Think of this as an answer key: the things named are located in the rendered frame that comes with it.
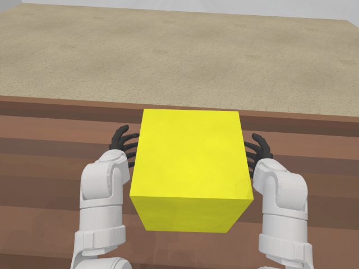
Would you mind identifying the right robot hand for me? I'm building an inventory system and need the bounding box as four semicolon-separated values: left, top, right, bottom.
244;133;273;179

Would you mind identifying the left robot hand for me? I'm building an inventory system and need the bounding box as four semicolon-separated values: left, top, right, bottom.
109;125;140;168

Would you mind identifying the carton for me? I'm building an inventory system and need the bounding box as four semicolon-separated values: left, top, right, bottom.
130;109;254;233

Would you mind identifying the right robot forearm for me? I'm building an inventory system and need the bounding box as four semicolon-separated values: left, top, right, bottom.
253;158;314;269

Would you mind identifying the left robot upper arm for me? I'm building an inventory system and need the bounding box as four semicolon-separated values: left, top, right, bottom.
75;257;132;269

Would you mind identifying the left robot forearm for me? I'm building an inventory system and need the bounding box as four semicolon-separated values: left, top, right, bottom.
70;149;130;269

